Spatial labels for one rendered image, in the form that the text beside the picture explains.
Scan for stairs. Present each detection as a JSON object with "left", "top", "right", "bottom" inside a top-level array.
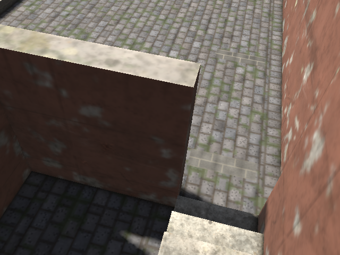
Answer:
[{"left": 158, "top": 195, "right": 264, "bottom": 255}]

